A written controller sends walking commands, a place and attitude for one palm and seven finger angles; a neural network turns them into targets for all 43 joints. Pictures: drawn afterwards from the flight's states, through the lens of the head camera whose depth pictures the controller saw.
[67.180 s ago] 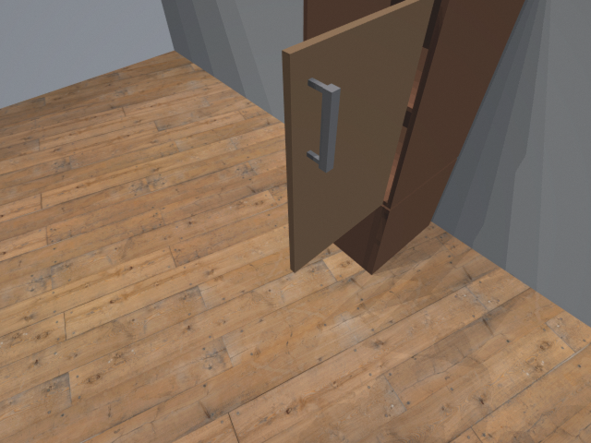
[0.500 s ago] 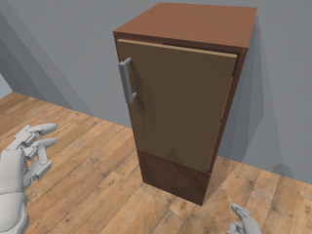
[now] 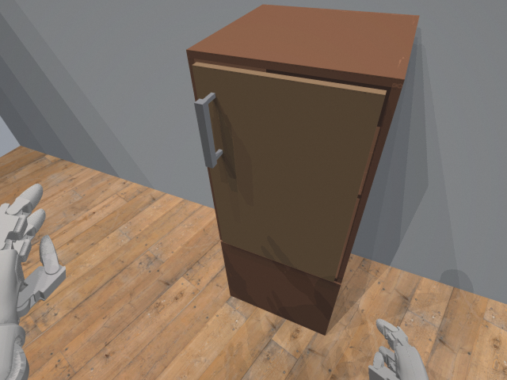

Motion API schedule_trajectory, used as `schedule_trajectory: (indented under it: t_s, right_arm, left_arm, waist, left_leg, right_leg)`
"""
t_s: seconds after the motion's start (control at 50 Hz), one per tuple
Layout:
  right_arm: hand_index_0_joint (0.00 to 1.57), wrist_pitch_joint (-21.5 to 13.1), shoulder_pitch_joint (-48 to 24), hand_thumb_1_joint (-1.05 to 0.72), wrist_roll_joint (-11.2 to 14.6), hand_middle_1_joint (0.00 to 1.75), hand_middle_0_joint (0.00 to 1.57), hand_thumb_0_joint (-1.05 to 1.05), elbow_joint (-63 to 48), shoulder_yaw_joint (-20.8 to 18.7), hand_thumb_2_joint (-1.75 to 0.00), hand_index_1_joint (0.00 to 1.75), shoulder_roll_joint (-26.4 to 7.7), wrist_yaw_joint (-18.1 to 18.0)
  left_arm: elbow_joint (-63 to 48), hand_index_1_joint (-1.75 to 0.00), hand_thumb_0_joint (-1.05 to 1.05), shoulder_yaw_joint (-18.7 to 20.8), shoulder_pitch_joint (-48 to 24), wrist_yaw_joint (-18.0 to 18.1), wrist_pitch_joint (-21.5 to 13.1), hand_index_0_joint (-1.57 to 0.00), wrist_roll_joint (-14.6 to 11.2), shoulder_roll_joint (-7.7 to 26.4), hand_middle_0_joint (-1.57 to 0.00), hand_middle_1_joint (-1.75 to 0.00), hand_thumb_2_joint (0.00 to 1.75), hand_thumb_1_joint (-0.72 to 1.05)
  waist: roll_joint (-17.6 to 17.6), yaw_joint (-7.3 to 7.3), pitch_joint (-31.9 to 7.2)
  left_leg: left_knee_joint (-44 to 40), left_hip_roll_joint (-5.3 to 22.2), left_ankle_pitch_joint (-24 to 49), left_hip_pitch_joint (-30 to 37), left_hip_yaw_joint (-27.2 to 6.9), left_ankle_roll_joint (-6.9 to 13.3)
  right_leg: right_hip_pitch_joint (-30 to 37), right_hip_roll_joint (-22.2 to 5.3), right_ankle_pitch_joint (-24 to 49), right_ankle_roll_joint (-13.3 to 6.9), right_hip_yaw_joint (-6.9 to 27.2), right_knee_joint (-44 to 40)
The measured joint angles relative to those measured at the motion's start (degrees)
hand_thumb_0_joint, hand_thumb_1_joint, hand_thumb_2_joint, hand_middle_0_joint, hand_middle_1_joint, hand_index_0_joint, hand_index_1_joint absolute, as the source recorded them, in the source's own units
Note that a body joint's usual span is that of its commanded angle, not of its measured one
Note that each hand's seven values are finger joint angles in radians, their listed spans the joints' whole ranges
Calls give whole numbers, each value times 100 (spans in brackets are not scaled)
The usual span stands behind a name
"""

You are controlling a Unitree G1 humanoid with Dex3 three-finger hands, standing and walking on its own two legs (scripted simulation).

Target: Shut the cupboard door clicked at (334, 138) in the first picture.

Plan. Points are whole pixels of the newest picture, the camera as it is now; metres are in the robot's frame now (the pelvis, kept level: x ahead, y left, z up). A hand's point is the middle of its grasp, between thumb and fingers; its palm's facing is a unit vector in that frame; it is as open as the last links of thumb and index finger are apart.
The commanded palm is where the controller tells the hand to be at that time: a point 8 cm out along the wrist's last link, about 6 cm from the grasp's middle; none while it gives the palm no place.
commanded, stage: step back with the hand held close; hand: left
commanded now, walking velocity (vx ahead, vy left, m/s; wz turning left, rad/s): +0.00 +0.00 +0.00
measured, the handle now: (211, 131) +0.59 +0.17 +0.11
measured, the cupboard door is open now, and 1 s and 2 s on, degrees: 0 0 0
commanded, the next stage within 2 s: stop stepping back and stand still in 1.26 s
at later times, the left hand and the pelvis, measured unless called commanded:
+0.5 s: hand (38, 281) +0.17 +0.29 +0.15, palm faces +0.37 -0.79 -0.50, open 7.4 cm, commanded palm +0.11 +0.32 +0.17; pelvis -0.03 +0.03 -0.01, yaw -2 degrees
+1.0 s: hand out of the picture +0.08 +0.29 +0.17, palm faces +0.48 -0.75 -0.45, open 7.4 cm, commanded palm +0.01 +0.33 +0.17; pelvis -0.12 +0.02 -0.02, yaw +2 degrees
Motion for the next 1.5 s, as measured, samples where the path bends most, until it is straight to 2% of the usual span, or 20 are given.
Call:
schedule_trajectory:
  t_s: [0.12,0.24,0.36,0.48,0.6,0.86,0.94,1.04,1.12,1.16,1.2,1.24,1.28,1.32,1.34,1.36,1.4,1.42,1.46,1.5]
  right_arm:
    - [21,64,61,-90,15,30,20,1,-18,-4,-90,30,-26,23]
    - [21,330,6,-90,36,30,20,1,-129,-106,-90,30,-151,52]
    - [21,606,-29,-90,70,30,20,1,-297,-243,-90,30,-231,-46]
    - [20,726,-12,-90,87,30,20,1,-505,-229,-90,30,-150,-85]
    - [21,626,79,-90,87,30,20,1,-591,-144,-90,30,-56,-51]
    - [21,167,440,-90,-7,30,20,1,-280,-95,-90,30,-46,-10]
    - [21,65,467,-90,-27,30,20,1,-184,-106,-90,30,-52,-2]
    - [21,-45,470,-90,-7,30,20,2,-229,-139,-90,30,1,-6]
    - [21,-93,490,-90,13,30,20,1,-271,-201,-90,30,-3,18]
    - [21,-84,444,-90,3,30,20,1,-250,-258,-90,30,-56,51]
    - [21,-26,345,-90,-21,30,20,1,-167,-328,-90,30,-114,119]
    - [21,89,253,-90,-43,30,20,1,-36,-371,-90,30,-147,182]
    - [21,158,223,-90,-59,30,20,1,21,-341,-90,30,-114,178]
    - [21,86,238,-90,-65,30,20,2,-99,-282,-90,30,-124,118]
    - [21,8,186,-90,-87,30,20,2,-140,-285,-90,30,-104,64]
    - [21,-80,111,-90,-99,30,20,1,-121,-302,-90,30,-33,32]
    - [21,-213,10,-90,-96,30,20,1,-42,-324,-90,30,162,76]
    - [21,-261,0,-90,-82,30,20,1,-23,-306,-90,30,245,123]
    - [21,-346,51,-90,-39,30,20,1,-43,-225,-90,30,350,209]
    - [21,-396,143,-90,-25,30,20,1,-107,-107,-90,30,403,252]
  left_arm:
    - [-21,-30,2,66,11,-17,-16,-21,-3,17,-22,-30,90,89]
    - [-47,-30,1,256,184,36,-331,-21,29,168,-21,-30,90,89]
    - [-268,-30,2,184,507,72,-298,-21,21,320,-22,-30,90,89]
    - [-541,-30,2,355,583,148,-360,-21,4,583,-22,-30,90,88]
    - [-638,-30,2,484,581,221,-548,-21,48,613,-22,-30,90,88]
    - [-612,-30,2,450,307,379,-956,-21,265,255,-22,-30,90,88]
    - [-751,-30,2,480,304,425,-1099,-21,253,352,-22,-30,90,88]
    - [-751,-30,1,741,341,383,-1268,-21,282,722,-22,-30,90,88]
    - [-585,-30,1,866,263,297,-1339,-21,371,841,-22,-30,90,88]
    - [-567,-30,1,872,281,280,-1327,-21,372,738,-22,-30,90,88]
    - [-669,-30,1,790,353,309,-1261,-21,314,571,-22,-30,90,88]
    - [-817,-30,1,625,383,336,-1170,-21,286,417,-22,-30,90,88]
    - [-959,-30,1,524,370,353,-1133,-21,284,345,-22,-30,90,88]
    - [-1094,-30,1,510,272,368,-1168,-21,256,332,-22,-30,90,88]
    - [-1099,-30,1,532,120,388,-1201,-21,271,348,-22,-30,90,88]
    - [-1070,-30,1,591,-2,402,-1235,-21,258,390,-22,-30,90,88]
    - [-988,-30,1,743,-64,402,-1262,-21,162,478,-22,-30,90,88]
    - [-971,-30,1,806,-14,401,-1243,-21,108,493,-22,-30,90,88]
    - [-977,-30,1,844,150,408,-1188,-21,46,441,-22,-30,90,88]
    - [-983,-30,1,763,286,424,-1088,-21,27,361,-21,-30,90,88]
  waist:
    - [53,-13,-17]
    - [97,-189,-145]
    - [-43,-301,-81]
    - [-239,-370,-34]
    - [-334,-406,-76]
    - [-281,-334,-21]
    - [-307,-408,10]
    - [-341,-584,99]
    - [-368,-703,152]
    - [-365,-638,164]
    - [-400,-513,171]
    - [-487,-366,160]
    - [-644,-242,101]
    - [-630,-251,27]
    - [-556,-301,122]
    - [-512,-305,217]
    - [-449,-274,263]
    - [-421,-252,228]
    - [-346,-197,103]
    - [-277,-192,-37]
  left_leg:
    - [30,9,-3,-67,-5,6]
    - [402,37,-103,-687,-30,48]
    - [448,-78,-47,-899,132,147]
    - [569,-127,31,-1087,221,215]
    - [775,-122,130,-1373,205,259]
    - [1461,-42,-180,-2061,-37,240]
    - [1315,-48,66,-2123,-77,225]
    - [1292,-3,464,-2215,-65,270]
    - [1758,85,-81,-2473,87,318]
    - [2012,91,-641,-2635,164,298]
    - [2315,-10,-1146,-2793,151,132]
    - [2996,-116,-1286,-2834,109,31]
    - [2846,-164,-1317,-2449,76,31]
    - [1831,-87,-931,-2033,-43,120]
    - [1760,-16,-265,-2135,-75,178]
    - [1782,38,64,-2196,-96,201]
    - [1662,183,277,-2179,-79,194]
    - [1530,266,337,-2138,-41,182]
    - [1237,435,478,-2054,75,161]
    - [981,554,613,-2011,185,136]
  right_leg:
    - [-42,9,13,5,-5,-16]
    - [-544,32,53,43,-25,107]
    - [-897,-93,49,154,137,357]
    - [-1143,-146,114,208,230,556]
    - [-1394,-145,237,227,217,710]
    - [-1843,-22,337,104,47,1040]
    - [-1901,27,354,101,83,955]
    - [-1994,238,414,129,336,1115]
    - [-2122,352,350,126,518,1516]
    - [-2246,294,359,123,506,1663]
    - [-2352,219,411,115,543,1687]
    - [-2372,138,551,129,608,1550]
    - [-2387,62,746,176,695,1326]
    - [-2607,82,463,195,651,1404]
    - [-2735,181,6,202,644,1842]
    - [-2868,320,-392,194,672,2543]
    - [-2934,560,-897,173,612,3716]
    - [-2837,602,-1022,173,513,3957]
    - [-2408,550,-1153,174,246,3707]
    - [-1784,453,-1267,142,26,2882]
